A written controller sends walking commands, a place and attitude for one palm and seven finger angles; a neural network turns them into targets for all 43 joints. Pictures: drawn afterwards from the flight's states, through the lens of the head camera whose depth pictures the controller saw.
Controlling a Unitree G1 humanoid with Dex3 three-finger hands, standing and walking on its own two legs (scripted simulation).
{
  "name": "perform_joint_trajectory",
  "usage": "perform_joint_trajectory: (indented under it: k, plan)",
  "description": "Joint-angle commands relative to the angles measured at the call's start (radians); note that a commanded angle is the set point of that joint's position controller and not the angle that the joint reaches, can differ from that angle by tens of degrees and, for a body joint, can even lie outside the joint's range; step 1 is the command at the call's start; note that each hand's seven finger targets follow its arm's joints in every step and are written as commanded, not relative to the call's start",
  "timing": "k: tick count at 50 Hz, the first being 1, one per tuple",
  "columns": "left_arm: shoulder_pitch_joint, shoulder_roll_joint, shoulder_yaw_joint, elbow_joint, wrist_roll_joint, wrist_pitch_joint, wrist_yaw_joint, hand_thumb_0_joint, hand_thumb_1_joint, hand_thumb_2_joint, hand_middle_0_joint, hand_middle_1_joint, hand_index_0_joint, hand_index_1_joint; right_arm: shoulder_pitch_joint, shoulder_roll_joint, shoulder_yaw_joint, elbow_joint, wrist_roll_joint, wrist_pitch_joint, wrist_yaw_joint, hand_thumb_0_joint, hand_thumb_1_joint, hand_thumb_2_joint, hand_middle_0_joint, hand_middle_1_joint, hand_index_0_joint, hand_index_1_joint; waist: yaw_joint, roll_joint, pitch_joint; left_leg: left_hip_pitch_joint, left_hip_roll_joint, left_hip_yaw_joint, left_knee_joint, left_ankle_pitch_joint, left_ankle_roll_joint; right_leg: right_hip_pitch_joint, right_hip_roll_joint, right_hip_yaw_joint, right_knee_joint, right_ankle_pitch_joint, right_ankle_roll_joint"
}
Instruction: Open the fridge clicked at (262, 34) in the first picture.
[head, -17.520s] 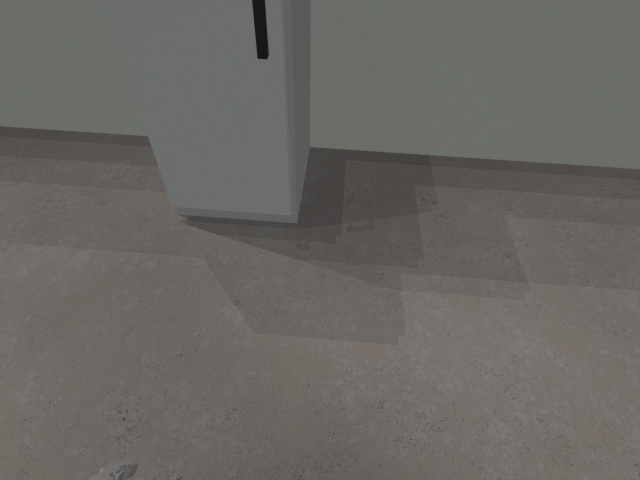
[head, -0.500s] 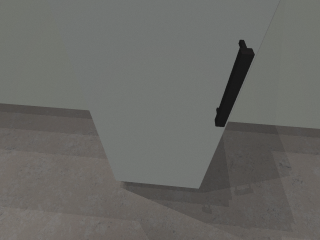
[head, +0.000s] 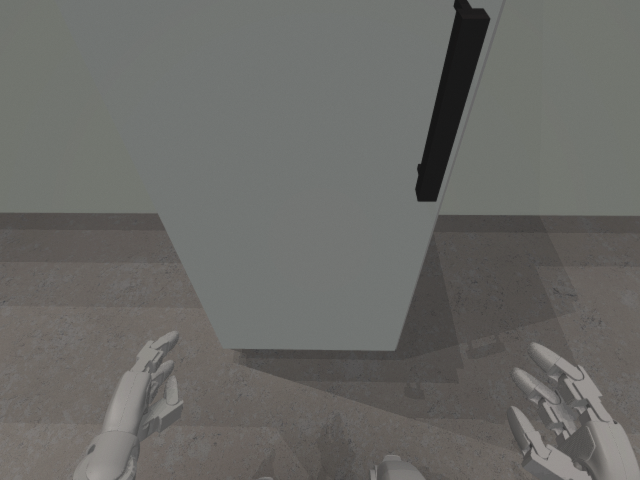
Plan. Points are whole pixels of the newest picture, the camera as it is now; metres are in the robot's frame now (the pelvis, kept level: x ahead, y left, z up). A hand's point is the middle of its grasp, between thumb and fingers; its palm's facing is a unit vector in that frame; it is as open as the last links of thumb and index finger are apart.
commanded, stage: raise the hand to about handle height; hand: right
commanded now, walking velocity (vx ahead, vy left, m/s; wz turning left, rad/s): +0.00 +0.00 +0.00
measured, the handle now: (441, 111) +0.53 -0.15 +0.20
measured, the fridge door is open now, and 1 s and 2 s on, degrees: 0 0 0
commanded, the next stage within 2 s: move the hooked fingers beside the handle in 1.66 s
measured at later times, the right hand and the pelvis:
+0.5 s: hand (596, 353) +0.23 -0.26 +0.12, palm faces +0.10 +0.99 -0.07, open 11.8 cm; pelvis +0.01 -0.02 +0.03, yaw +0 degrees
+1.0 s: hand out of the picture +0.26 -0.29 +0.19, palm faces +0.09 +0.99 -0.05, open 13.9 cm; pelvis +0.01 -0.01 +0.05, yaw -1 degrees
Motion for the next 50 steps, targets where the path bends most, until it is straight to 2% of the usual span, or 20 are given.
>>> perform_joint_trajectory:
  k: [1, 3, 4, 6, 7, 9, 11, 14, 18, 20, 23, 28, 29, 31, 34, 37, 39, 43, 47, 50]
  plan:
    - [-0.003, 0.091, 0.008, -0.122, 0.004, -0.055, 0.037, 0.000, 0.900, 0.900, -0.200, -0.300, -0.200, -0.300, -0.292, -0.164, -0.036, -0.545, 0.006, -0.112, -0.090, 0.000, -0.363, -0.670, 0.238, 0.645, 0.238, 0.645, 0.069, -0.143, -0.136, -0.038, -0.026, -0.068, -0.215, 0.147, 0.005, 0.232, 0.025, 0.044, -0.119, 0.082, -0.047]
    - [0.007, 0.097, -0.004, -0.090, 0.000, -0.066, 0.054, 0.000, 0.900, 0.900, -0.200, -0.300, -0.200, -0.300, -0.304, -0.138, 0.031, -0.520, -0.026, -0.104, -0.090, 0.000, -0.317, -0.650, 0.242, 0.675, 0.242, 0.675, 0.093, -0.153, -0.075, -0.070, -0.031, -0.050, -0.216, 0.129, 0.005, 0.224, 0.018, 0.061, -0.126, 0.054, -0.048]
    - [0.006, 0.104, -0.012, -0.085, -0.002, -0.069, 0.063, 0.000, 0.900, 0.900, -0.200, -0.300, -0.200, -0.300, -0.322, -0.136, 0.053, -0.507, -0.025, -0.085, -0.073, 0.000, -0.293, -0.640, 0.243, 0.690, 0.243, 0.690, 0.103, -0.130, -0.060, -0.065, -0.035, -0.053, -0.224, 0.129, 0.003, 0.216, 0.017, 0.066, -0.124, 0.050, -0.052]
    - [0.008, 0.106, -0.018, -0.072, -0.010, -0.073, 0.078, 0.000, 0.900, 0.900, -0.200, -0.300, -0.200, -0.300, -0.306, -0.167, 0.048, -0.423, -0.036, -0.023, -0.042, 0.000, -0.247, -0.620, 0.247, 0.720, 0.247, 0.720, 0.104, -0.100, -0.034, -0.054, -0.033, -0.054, -0.264, 0.087, -0.004, 0.202, 0.022, 0.069, -0.152, 0.009, -0.049]
    - [0.007, 0.107, -0.019, -0.070, -0.014, -0.071, 0.084, 0.000, 0.900, 0.900, -0.200, -0.300, -0.200, -0.300, -0.290, -0.196, 0.018, -0.379, -0.039, 0.019, -0.027, 0.000, -0.223, -0.610, 0.248, 0.735, 0.248, 0.735, 0.093, -0.089, -0.042, -0.034, -0.030, -0.057, -0.283, 0.073, -0.005, 0.197, 0.024, 0.067, -0.165, 0.002, -0.048]
    - [-0.012, 0.104, -0.022, -0.072, -0.020, -0.065, 0.089, 0.000, 0.900, 0.900, -0.200, -0.300, -0.200, -0.300, -0.217, -0.244, -0.064, -0.271, -0.030, 0.117, -0.009, 0.000, -0.177, -0.590, 0.252, 0.765, 0.252, 0.765, 0.041, -0.081, -0.064, 0.031, -0.027, -0.060, -0.312, 0.079, -0.002, 0.198, 0.030, 0.062, -0.199, 0.023, -0.043]
    - [-0.036, 0.089, -0.024, -0.096, -0.024, -0.057, 0.088, 0.000, 0.900, 0.900, -0.200, -0.300, -0.200, -0.300, -0.169, -0.258, -0.134, -0.291, 0.006, 0.191, -0.011, 0.000, -0.130, -0.570, 0.255, 0.795, 0.255, 0.795, -0.007, -0.069, -0.148, 0.115, -0.017, -0.047, -0.319, 0.144, -0.005, 0.245, 0.034, 0.052, -0.235, 0.078, -0.036]
    - [-0.062, 0.068, -0.028, -0.108, -0.018, -0.054, 0.085, 0.000, 0.900, 0.900, -0.200, -0.300, -0.200, -0.300, -0.144, -0.274, -0.228, -0.342, 0.064, 0.233, -0.056, 0.000, -0.060, -0.540, 0.260, 0.840, 0.260, 0.840, -0.048, -0.044, -0.206, 0.209, -0.021, -0.027, -0.320, 0.249, -0.005, 0.293, 0.034, 0.045, -0.261, 0.175, -0.029]
    - [-0.030, 0.071, -0.029, -0.095, -0.013, -0.067, 0.065, 0.000, 0.900, 0.900, -0.200, -0.300, -0.200, -0.300, -0.193, -0.237, -0.185, -0.409, 0.054, 0.174, -0.113, 0.000, 0.033, -0.500, 0.267, 0.900, 0.267, 0.900, -0.007, -0.054, -0.123, 0.154, -0.032, -0.007, -0.329, 0.263, -0.008, 0.324, 0.028, 0.043, -0.287, 0.181, -0.027]
    - [-0.013, 0.089, -0.028, -0.082, -0.010, -0.074, 0.063, 0.000, 0.900, 0.900, -0.200, -0.300, -0.200, -0.300, -0.241, -0.235, -0.152, -0.387, 0.037, 0.152, -0.102, 0.000, 0.080, -0.480, 0.270, 0.930, 0.270, 0.930, 0.020, -0.037, -0.074, 0.136, -0.032, -0.019, -0.344, 0.264, -0.011, 0.320, 0.025, 0.041, -0.285, 0.173, -0.033]
    - [0.001, 0.108, -0.029, -0.069, -0.020, -0.088, 0.069, 0.000, 0.900, 0.900, -0.200, -0.300, -0.200, -0.300, -0.302, -0.235, -0.113, -0.367, 0.026, 0.147, -0.057, 0.000, 0.150, -0.450, 0.275, 0.975, 0.275, 0.975, 0.038, -0.076, -0.052, 0.124, -0.029, -0.020, -0.372, 0.199, -0.011, 0.336, 0.025, 0.046, -0.315, 0.112, -0.033]
    - [-0.005, 0.118, -0.031, -0.062, -0.031, -0.107, 0.094, 0.000, 0.900, 0.900, -0.200, -0.300, -0.200, -0.300, -0.403, -0.328, -0.185, -0.382, 0.040, 0.190, -0.018, 0.000, 0.267, -0.400, 0.283, 1.050, 0.283, 1.050, 0.016, -0.100, -0.117, 0.207, -0.024, -0.025, -0.415, 0.218, -0.007, 0.420, 0.028, 0.052, -0.362, 0.133, -0.037]
    - [-0.009, 0.120, -0.032, -0.061, -0.028, -0.109, 0.096, 0.000, 0.900, 0.900, -0.200, -0.300, -0.200, -0.300, -0.407, -0.365, -0.220, -0.397, 0.040, 0.196, -0.025, 0.000, 0.290, -0.390, 0.285, 1.065, 0.285, 1.065, 0.001, -0.113, -0.127, 0.230, -0.027, -0.026, -0.417, 0.243, -0.004, 0.432, 0.027, 0.050, -0.366, 0.158, -0.037]
    - [-0.016, 0.110, -0.038, -0.062, -0.029, -0.110, 0.097, 0.000, 0.900, 0.900, -0.200, -0.300, -0.200, -0.300, -0.426, -0.358, -0.233, -0.398, 0.049, 0.204, -0.034, 0.000, 0.337, -0.370, 0.288, 1.095, 0.288, 1.095, -0.004, -0.139, -0.124, 0.251, -0.028, -0.017, -0.426, 0.284, -0.002, 0.466, 0.029, 0.048, -0.387, 0.188, -0.033]
    - [-0.015, 0.113, -0.041, -0.055, -0.026, -0.106, 0.094, 0.000, 0.900, 0.900, -0.200, -0.300, -0.200, -0.300, -0.434, -0.369, -0.265, -0.354, 0.060, 0.229, -0.038, 0.000, 0.407, -0.340, 0.293, 1.140, 0.293, 1.140, -0.014, -0.109, -0.102, 0.292, -0.034, -0.009, -0.439, 0.352, 0.000, 0.480, 0.029, 0.046, -0.407, 0.240, -0.031]
    - [-0.028, 0.112, -0.047, -0.054, -0.033, -0.099, 0.093, 0.000, 0.900, 0.900, -0.200, -0.300, -0.200, -0.300, -0.483, -0.341, -0.233, -0.304, 0.064, 0.280, -0.012, 0.000, 0.477, -0.310, 0.298, 1.185, 0.298, 1.185, -0.008, -0.131, -0.047, 0.288, -0.031, -0.008, -0.463, 0.373, -0.003, 0.493, 0.031, 0.038, -0.431, 0.237, -0.028]
    - [-0.031, 0.115, -0.049, -0.058, -0.038, -0.093, 0.095, 0.000, 0.900, 0.900, -0.200, -0.300, -0.200, -0.300, -0.506, -0.341, -0.218, -0.270, 0.058, 0.323, 0.007, 0.000, 0.500, -0.300, 0.300, 1.200, 0.300, 1.200, -0.011, -0.103, -0.033, 0.303, -0.033, -0.013, -0.485, 0.373, -0.004, 0.499, 0.031, 0.035, -0.444, 0.235, -0.032]
    - [-0.045, 0.114, -0.059, -0.065, -0.044, -0.080, 0.105, 0.000, 0.900, 0.900, -0.200, -0.300, -0.200, -0.300, -0.621, -0.378, -0.223, -0.259, 0.050, 0.388, 0.034, 0.000, 0.500, -0.300, 0.300, 1.200, 0.300, 1.200, -0.004, -0.100, -0.021, 0.305, -0.031, -0.018, -0.523, 0.329, -0.007, 0.524, 0.033, 0.042, -0.475, 0.196, -0.034]
    - [-0.059, 0.107, -0.068, -0.068, -0.038, -0.076, 0.110, 0.000, 0.900, 0.900, -0.200, -0.300, -0.200, -0.300, -0.721, -0.452, -0.288, -0.299, 0.048, 0.382, 0.027, 0.000, 0.500, -0.300, 0.300, 1.200, 0.300, 1.200, -0.012, -0.103, -0.080, 0.345, -0.033, -0.021, -0.545, 0.338, -0.003, 0.582, 0.035, 0.047, -0.495, 0.219, -0.034]
    - [-0.070, 0.101, -0.076, -0.059, -0.040, -0.072, 0.113, 0.000, 0.900, 0.900, -0.200, -0.300, -0.200, -0.300, -0.770, -0.473, -0.308, -0.265, 0.052, 0.376, 0.024, 0.000, 0.500, -0.300, 0.300, 1.200, 0.300, 1.200, -0.010, -0.115, -0.067, 0.361, -0.031, -0.029, -0.574, 0.323, -0.002, 0.593, 0.036, 0.043, -0.510, 0.206, -0.034]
